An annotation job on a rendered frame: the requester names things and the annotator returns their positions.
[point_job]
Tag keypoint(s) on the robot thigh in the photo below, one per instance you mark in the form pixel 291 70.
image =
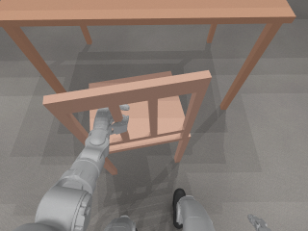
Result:
pixel 121 224
pixel 193 216

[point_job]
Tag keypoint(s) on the robot left hand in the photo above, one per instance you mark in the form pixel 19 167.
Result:
pixel 103 119

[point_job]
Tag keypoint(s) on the table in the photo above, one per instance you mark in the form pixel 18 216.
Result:
pixel 44 13

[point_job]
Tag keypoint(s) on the left robot thigh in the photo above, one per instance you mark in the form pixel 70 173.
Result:
pixel 121 224

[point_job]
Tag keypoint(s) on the right robot thigh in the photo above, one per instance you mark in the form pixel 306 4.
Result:
pixel 193 216

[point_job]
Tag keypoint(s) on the robot left forearm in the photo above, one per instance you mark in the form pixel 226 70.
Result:
pixel 86 169

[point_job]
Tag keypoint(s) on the robot right hand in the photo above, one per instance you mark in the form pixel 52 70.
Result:
pixel 258 223

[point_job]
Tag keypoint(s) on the left robot upper arm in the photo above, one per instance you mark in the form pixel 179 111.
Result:
pixel 62 209

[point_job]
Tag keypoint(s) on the chair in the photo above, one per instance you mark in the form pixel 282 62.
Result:
pixel 155 112

